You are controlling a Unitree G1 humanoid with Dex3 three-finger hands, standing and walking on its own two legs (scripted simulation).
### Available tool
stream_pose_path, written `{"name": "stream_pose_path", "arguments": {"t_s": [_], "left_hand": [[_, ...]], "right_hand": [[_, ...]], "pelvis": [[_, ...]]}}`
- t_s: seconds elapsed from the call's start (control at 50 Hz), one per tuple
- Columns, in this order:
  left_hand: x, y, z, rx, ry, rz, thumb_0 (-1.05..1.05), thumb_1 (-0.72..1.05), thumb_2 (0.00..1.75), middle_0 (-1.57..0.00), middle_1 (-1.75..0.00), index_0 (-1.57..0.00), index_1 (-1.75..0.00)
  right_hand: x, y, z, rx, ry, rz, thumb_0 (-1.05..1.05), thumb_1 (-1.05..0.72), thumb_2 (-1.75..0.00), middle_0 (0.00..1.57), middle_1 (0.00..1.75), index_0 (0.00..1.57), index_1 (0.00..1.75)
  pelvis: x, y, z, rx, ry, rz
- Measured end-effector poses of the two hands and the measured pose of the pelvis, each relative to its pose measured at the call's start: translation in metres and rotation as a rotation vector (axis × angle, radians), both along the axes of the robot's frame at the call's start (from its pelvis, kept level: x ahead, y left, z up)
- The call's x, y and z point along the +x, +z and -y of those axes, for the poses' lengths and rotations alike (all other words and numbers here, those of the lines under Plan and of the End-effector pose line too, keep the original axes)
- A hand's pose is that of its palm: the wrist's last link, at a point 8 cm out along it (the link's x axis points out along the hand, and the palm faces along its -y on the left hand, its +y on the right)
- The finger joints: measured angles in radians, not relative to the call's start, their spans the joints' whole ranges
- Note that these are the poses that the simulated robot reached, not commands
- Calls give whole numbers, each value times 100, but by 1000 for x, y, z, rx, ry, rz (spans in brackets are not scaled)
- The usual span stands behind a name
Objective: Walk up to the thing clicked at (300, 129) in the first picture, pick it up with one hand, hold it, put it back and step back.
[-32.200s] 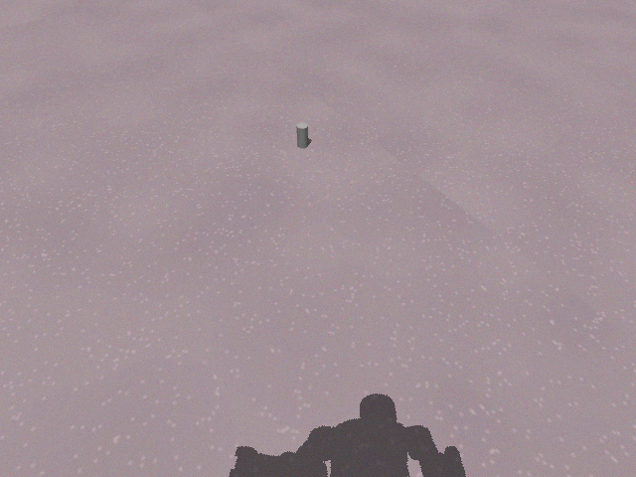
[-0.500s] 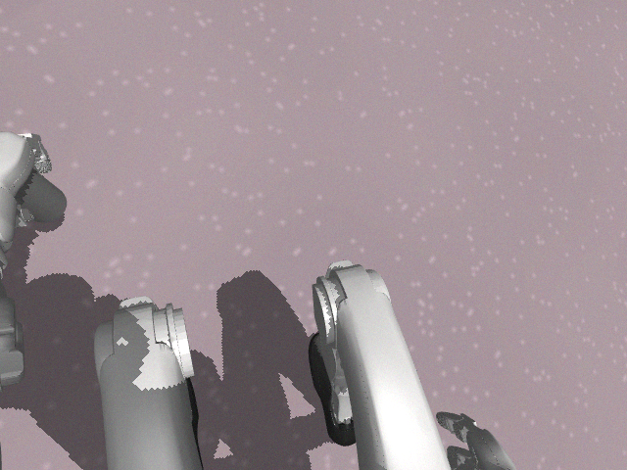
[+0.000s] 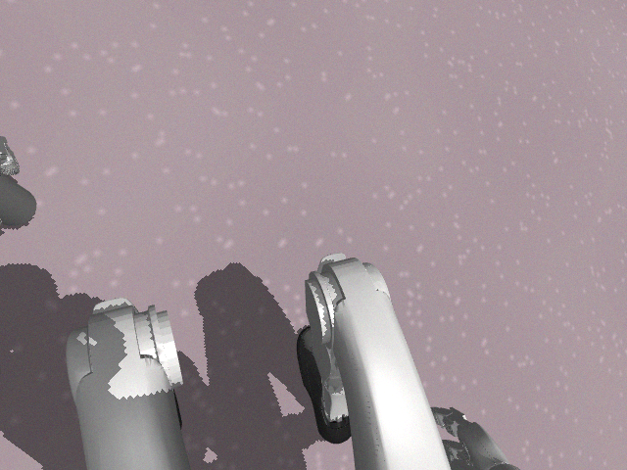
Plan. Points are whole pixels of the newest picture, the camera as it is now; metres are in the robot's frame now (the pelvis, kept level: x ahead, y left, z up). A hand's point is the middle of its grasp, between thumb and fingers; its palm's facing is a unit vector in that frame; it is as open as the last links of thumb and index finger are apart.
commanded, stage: rest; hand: left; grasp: from above
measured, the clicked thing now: out of the picture +0.47 +0.32 -0.22
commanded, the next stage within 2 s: open in 0.80 s
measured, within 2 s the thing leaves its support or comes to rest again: rests again in 0.40 s
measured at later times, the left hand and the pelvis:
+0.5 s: hand out of the picture +0.46 +0.31 -0.22, palm faces -0.45 -0.10 -0.89, open 8.4 cm; pelvis +0.01 +0.00 -0.01, yaw -2 degrees
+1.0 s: hand out of the picture +0.46 +0.31 -0.22, palm faces -0.45 -0.12 -0.88, open 8.5 cm; pelvis +0.00 +0.00 -0.02, yaw -3 degrees
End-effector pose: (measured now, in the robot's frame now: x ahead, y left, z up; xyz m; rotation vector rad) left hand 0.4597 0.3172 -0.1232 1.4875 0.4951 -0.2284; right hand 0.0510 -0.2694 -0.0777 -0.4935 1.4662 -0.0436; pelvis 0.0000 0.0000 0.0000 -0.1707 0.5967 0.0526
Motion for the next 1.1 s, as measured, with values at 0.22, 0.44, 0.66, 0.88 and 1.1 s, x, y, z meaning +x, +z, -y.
{"name": "stream_pose_path", "arguments": {"t_s": [0.22, 0.44, 0.66, 0.88, 1.1], "left_hand": [[4, -16, 0, -6, 26, -28, 3, 15, 56, -75, -81, -74, -70], [7, -34, 3, -25, 17, -8, 3, 15, 57, -75, -81, -75, -69], [6, -39, 2, -5, 37, -5, 2, 15, 57, -76, -80, -75, -69], [8, -40, 1, -12, 39, -17, 2, 14, 57, -77, -80, -76, -69], [6, -42, 2, -22, 24, -13, 2, 13, 60, -68, -80, -68, -72]], "right_hand": [[1, -7, -6, 22, 21, -3, 0, -92, -89, 21, 30, 21, 30], [-3, -7, -2, 10, 40, -34, 0, -92, -89, 21, 30, 21, 30], [1, -10, -1, 24, 71, -29, 0, -92, -90, 21, 30, 21, 30], [0, -8, -3, 31, 97, -22, 0, -92, -90, 21, 30, 21, 30], [-4, -2, -5, 21, 115, -21, 0, -91, -90, 21, 30, 21, 30]], "pelvis": [[3, -7, -1, -7, -10, 5], [7, -14, 0, -16, -19, 15], [6, -17, 1, -16, -26, 29], [5, -18, 0, -24, -32, 44], [2, -18, -1, -34, -34, 61]]}}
